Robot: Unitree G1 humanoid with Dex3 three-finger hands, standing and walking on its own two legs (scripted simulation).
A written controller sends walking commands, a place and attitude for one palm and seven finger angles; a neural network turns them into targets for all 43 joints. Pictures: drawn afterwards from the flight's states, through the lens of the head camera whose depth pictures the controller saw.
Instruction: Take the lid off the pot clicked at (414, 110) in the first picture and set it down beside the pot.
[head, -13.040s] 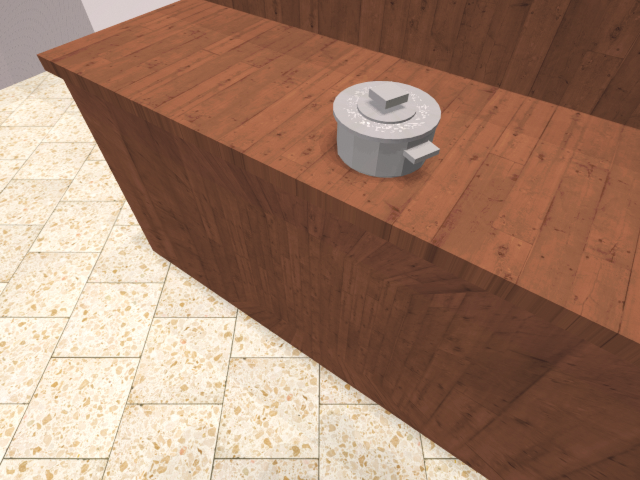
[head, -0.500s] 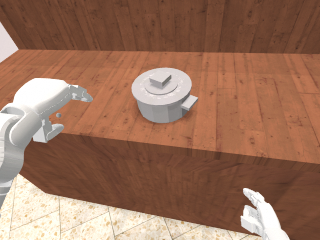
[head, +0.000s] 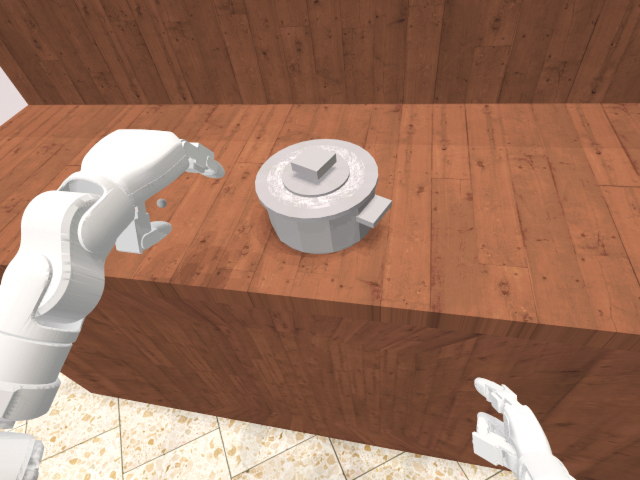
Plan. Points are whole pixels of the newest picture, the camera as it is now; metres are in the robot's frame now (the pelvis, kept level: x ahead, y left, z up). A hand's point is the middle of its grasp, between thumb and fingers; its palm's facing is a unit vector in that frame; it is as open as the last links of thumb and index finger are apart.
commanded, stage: move the open hand above the knob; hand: left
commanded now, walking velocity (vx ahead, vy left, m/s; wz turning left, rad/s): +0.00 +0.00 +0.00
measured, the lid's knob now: (313, 161) +0.50 +0.06 +0.14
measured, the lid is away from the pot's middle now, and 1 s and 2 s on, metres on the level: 0.00 0.00 0.00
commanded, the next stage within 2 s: none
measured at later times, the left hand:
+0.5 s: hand (214, 172) +0.39 +0.15 +0.22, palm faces -0.08 +0.00 -1.00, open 10.4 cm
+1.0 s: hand (283, 140) +0.44 +0.08 +0.22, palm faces -0.08 +0.01 -1.00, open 10.4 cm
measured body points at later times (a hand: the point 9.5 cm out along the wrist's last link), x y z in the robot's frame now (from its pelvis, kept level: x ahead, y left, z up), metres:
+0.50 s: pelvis +0.01 -0.01 +0.00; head +0.02 -0.06 +0.45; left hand +0.39 +0.15 +0.27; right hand +0.21 -0.23 -0.10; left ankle +0.03 +0.08 -0.74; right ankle +0.01 -0.12 -0.74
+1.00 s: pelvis +0.02 -0.01 +0.00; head +0.02 -0.07 +0.45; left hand +0.44 +0.08 +0.28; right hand +0.19 -0.25 -0.12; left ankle +0.03 +0.08 -0.74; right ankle +0.01 -0.12 -0.74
